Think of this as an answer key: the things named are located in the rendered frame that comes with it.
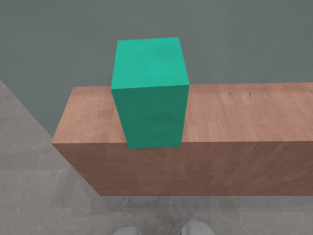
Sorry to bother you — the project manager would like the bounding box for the pedestal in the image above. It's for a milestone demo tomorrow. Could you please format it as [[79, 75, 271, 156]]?
[[51, 82, 313, 196]]

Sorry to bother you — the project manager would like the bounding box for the robot right thigh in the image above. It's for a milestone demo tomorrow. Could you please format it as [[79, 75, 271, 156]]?
[[181, 221, 215, 235]]

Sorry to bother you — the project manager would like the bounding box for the carton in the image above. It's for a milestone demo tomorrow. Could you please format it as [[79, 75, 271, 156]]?
[[111, 37, 190, 150]]

